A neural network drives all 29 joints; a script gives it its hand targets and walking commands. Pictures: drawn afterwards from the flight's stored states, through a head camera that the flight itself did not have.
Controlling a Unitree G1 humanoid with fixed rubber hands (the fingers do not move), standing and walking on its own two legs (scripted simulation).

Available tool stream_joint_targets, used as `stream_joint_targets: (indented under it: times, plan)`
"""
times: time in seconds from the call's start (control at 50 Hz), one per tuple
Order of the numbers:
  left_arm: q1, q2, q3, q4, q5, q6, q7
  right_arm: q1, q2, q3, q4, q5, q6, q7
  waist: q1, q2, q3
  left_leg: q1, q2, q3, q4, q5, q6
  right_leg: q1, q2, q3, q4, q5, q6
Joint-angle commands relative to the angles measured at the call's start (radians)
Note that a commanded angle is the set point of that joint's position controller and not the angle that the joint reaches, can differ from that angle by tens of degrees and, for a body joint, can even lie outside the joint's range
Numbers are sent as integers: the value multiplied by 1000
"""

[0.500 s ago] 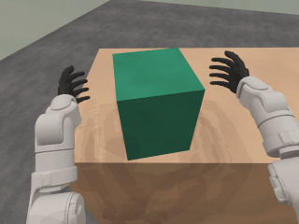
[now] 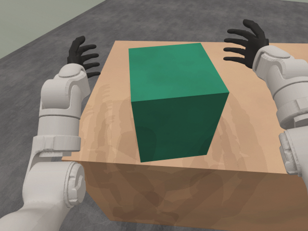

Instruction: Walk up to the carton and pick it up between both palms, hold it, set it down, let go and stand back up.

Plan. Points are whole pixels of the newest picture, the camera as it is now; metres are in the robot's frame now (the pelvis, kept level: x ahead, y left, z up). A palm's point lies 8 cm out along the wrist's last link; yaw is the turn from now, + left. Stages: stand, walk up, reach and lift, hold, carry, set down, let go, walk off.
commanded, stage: reach and lift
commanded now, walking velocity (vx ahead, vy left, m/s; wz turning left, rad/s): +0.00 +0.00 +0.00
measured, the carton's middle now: (169, 104) +0.45 +0.03 +0.09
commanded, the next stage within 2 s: none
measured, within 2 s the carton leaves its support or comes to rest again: neither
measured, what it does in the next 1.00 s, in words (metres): stands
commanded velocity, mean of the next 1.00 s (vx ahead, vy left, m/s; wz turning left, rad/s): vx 0.00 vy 0.00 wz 0.00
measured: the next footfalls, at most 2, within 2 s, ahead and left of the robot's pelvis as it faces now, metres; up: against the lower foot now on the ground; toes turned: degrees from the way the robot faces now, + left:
none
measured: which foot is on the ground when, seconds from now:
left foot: down 0.00-1.00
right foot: down 0.00-1.00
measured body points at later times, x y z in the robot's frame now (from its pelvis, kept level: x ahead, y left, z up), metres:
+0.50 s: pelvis +0.00 +0.00 +0.00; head +0.04 -0.01 +0.45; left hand +0.40 +0.25 +0.17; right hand +0.51 -0.13 +0.18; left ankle +0.03 +0.15 -0.75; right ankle -0.01 -0.10 -0.75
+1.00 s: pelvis +0.00 +0.00 +0.00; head +0.06 -0.01 +0.45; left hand +0.41 +0.23 +0.12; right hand +0.51 -0.11 +0.14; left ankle +0.03 +0.15 -0.75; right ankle -0.01 -0.10 -0.75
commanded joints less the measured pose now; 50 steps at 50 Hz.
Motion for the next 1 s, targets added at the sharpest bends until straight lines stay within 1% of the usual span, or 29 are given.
stream_joint_targets:
  times: [0.0, 0.04, 0.06, 0.08, 0.22, 0.24, 0.26, 0.28, 0.3, 0.34, 0.38, 0.44, 0.46, 0.48, 0.5, 0.56, 0.58, 0.62, 0.66, 0.7, 0.72, 0.74, 0.78, 0.84, 0.88, 0.92, 0.94, 0.96, 0.98]
  plan:
    - [-430, 146, 14, -130, -3, -52, 2, -506, -161, -42, -108, 5, -42, 6, 7, -87, -510, 246, -56, 36, 35, 264, -1, 183, 16, -11, 26, 432, 80]
    - [-427, 142, 14, -79, 2, -59, 1, -504, -160, -40, -72, 0, -41, 10, 6, -97, -491, 224, -56, 36, 28, 251, -2, 188, 16, -9, 26, 427, 80]
    - [-456, 142, 6, -71, 5, -64, 4, -518, -166, -44, -43, 2, -41, 15, 4, -77, -493, 223, -54, 36, 21, 233, -4, 170, 18, -12, 23, 381, 74]
    - [-439, 142, 16, -97, 8, -66, 5, -506, -158, -36, -68, 9, -47, 15, 17, -74, -500, 224, -57, 42, 32, 275, -5, 185, 17, -10, 25, 417, 74]
    - [-455, 125, 5, -63, 19, -115, -3, -514, -145, -38, -25, -5, -75, 16, 5, -75, -508, 216, -59, 40, 33, 297, -20, 201, 19, -15, 35, 468, 77]
    - [-414, 108, 4, -4, 29, -122, -8, -485, -133, -29, 19, -13, -77, 17, 1, -79, -457, 212, -59, 38, 29, 280, -15, 184, 17, -13, 23, 438, 73]
    - [-410, 113, 15, -45, 26, -136, -11, -490, -120, -20, -25, -12, -88, 18, 24, -91, -491, 218, -60, 44, 30, 301, -13, 201, 18, -13, 24, 440, 75]
    - [-395, 98, 7, -47, 38, -146, -13, -463, -119, -35, -3, -17, -98, 17, 13, -65, -475, 227, -56, 39, 33, 312, -21, 192, 19, -13, 25, 438, 71]
    - [-386, 100, 17, -47, 45, -155, -14, -458, -115, -32, -12, -18, -106, 19, 21, -71, -477, 226, -59, 43, 29, 310, -19, 196, 19, -12, 22, 425, 72]
    - [-338, 72, 15, -5, 57, -180, -21, -415, -84, -47, 8, -47, -123, 17, 11, -86, -445, 203, -61, 43, 31, 287, -15, 196, 18, -11, 23, 406, 74]
    - [-369, 88, 20, -80, 58, -211, -17, -438, -92, -74, -65, -66, -147, 17, 22, -79, -511, 209, -63, 54, 33, 293, -20, 200, 17, -11, 21, 408, 71]
    - [-346, 59, 5, -69, 60, -245, -23, -417, -70, -82, -55, -88, -173, 10, 14, -78, -496, 211, -61, 50, 34, 289, -18, 184, 15, -17, 18, 401, 73]
    - [-351, 65, 6, -123, 61, -257, -20, -416, -82, -110, -98, -101, -186, 5, 13, -68, -538, 229, -61, 56, 37, 305, -21, 185, 17, -18, 18, 419, 75]
    - [-303, 35, 3, -68, 71, -265, -24, -373, -63, -115, -52, -122, -191, 6, 0, -72, -490, 219, -58, 52, 37, 294, -18, 170, 20, -22, 17, 390, 72]
    - [-322, 49, 15, -124, 68, -282, -25, -389, -66, -128, -102, -131, -206, 4, 14, -73, -543, 226, -60, 58, 38, 306, -17, 180, 16, -21, 18, 400, 73]
    - [-313, 41, 13, -134, 64, -314, -22, -406, -63, -162, -162, -165, -234, -2, 9, -92, -591, 222, -58, 59, 43, 292, -17, 173, 19, -29, 25, 394, 75]
    - [-285, 14, 0, -48, 78, -319, -25, -376, -42, -160, -69, -180, -232, 0, -4, -78, -527, 221, -56, 52, 39, 270, -15, 140, 18, -33, 18, 359, 68]
    - [-298, 23, 16, -48, 84, -350, -21, -384, -38, -173, -87, -198, -253, 3, 21, -85, -567, 214, -56, 66, 37, 253, -11, 117, 17, -34, 12, 308, 65]
    - [-286, 7, 16, -9, 86, -391, -18, -370, -18, -183, -69, -225, -272, 6, 19, -106, -575, 197, -54, 68, 31, 225, -5, 97, 17, -36, 12, 265, 65]
    - [-292, -8, 10, 15, 100, -431, -21, -363, -3, -202, -54, -248, -299, 0, 12, -90, -586, 188, -58, 72, 39, 252, -12, 118, 14, -30, 18, 313, 66]
    - [-288, -7, 18, 53, 105, -446, -24, -365, 4, -201, -36, -259, -308, -4, 10, -116, -552, 177, -57, 73, 38, 242, -6, 119, 11, -28, 19, 322, 75]
    - [-289, -8, 30, 62, 112, -464, -24, -367, 13, -188, -25, -256, -319, -6, 29, -117, -544, 169, -57, 75, 36, 252, -4, 129, 11, -27, 23, 327, 76]
    - [-289, -33, 11, 69, 122, -485, -21, -371, 14, -177, 7, -238, -334, -2, 32, -94, -566, 186, -49, 69, 40, 279, -10, 117, 17, -33, 23, 313, 69]
    - [-269, -30, 32, 69, 127, -504, -22, -359, 29, -140, -10, -215, -348, -4, 46, -116, -570, 191, -52, 75, 51, 327, -2, 125, 15, -27, 23, 359, 75]
    - [-256, -43, 33, 41, 144, -509, -26, -335, 24, -159, -13, -222, -360, -17, 26, -90, -600, 199, -56, 76, 58, 355, -12, 153, 15, -25, 29, 422, 79]
    - [-242, -47, 47, 65, 159, -511, -27, -339, 34, -150, 10, -234, -362, -20, 36, -111, -569, 200, -53, 79, 53, 348, -8, 146, 21, -29, 26, 401, 79]
    - [-245, -62, 32, 55, 164, -514, -26, -320, 39, -154, 30, -231, -362, -19, 26, -85, -556, 214, -51, 78, 48, 350, -11, 134, 23, -31, 19, 387, 72]
    - [-247, -68, 36, 49, 168, -517, -24, -322, 49, -152, 25, -227, -366, -19, 37, -76, -568, 221, -52, 79, 56, 383, -13, 130, 24, -31, 18, 392, 67]
    - [-241, -70, 35, 48, 167, -518, -22, -329, 45, -154, 14, -228, -369, -21, 26, -84, -574, 224, -51, 79, 62, 388, -13, 133, 24, -29, 18, 411, 70]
